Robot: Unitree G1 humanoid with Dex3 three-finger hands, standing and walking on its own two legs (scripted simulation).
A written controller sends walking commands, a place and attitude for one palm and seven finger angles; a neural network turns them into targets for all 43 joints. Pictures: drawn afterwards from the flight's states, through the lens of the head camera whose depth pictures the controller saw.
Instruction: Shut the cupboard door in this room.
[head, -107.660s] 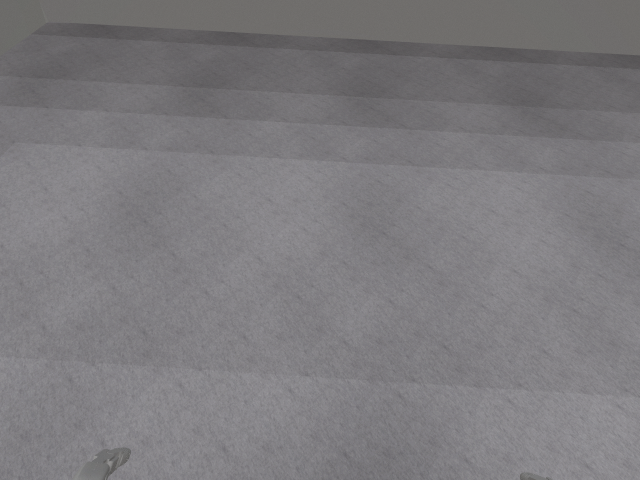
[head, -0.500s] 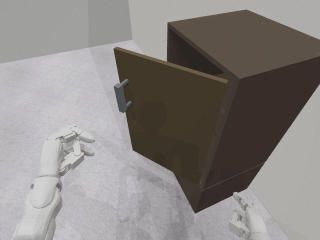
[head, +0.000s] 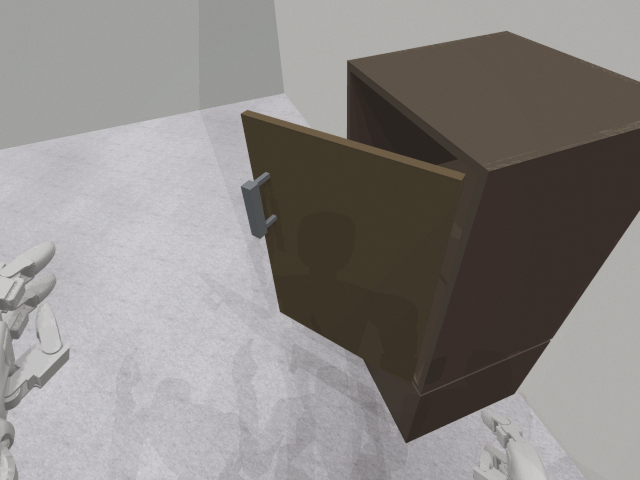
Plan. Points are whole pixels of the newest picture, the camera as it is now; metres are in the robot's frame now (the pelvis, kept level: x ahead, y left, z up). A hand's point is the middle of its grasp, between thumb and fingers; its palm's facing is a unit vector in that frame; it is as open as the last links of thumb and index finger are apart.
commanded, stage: draw the hand back to the body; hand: left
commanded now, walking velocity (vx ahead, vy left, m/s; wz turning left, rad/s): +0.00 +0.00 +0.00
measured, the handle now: (261, 204) +0.60 +0.20 +0.00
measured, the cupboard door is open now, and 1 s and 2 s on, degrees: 35 35 35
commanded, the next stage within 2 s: step back with the hand held close in 0.26 s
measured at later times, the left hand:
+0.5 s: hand (95, 346) +0.19 +0.25 +0.15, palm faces +0.41 -0.79 -0.45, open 7.4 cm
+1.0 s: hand (43, 390) +0.15 +0.28 +0.14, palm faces +0.35 -0.81 -0.48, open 7.4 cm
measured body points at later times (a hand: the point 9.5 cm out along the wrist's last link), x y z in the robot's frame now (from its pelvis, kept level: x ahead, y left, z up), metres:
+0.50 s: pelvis +0.00 -0.02 +0.00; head -0.01 -0.04 +0.45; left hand +0.17 +0.29 +0.17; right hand +0.18 -0.25 -0.09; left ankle +0.01 +0.08 -0.74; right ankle -0.04 -0.12 -0.74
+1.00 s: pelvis -0.05 +0.02 -0.01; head -0.05 +0.02 +0.44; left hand +0.12 +0.32 +0.17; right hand +0.12 -0.24 -0.07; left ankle +0.01 +0.08 -0.74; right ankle -0.04 -0.12 -0.74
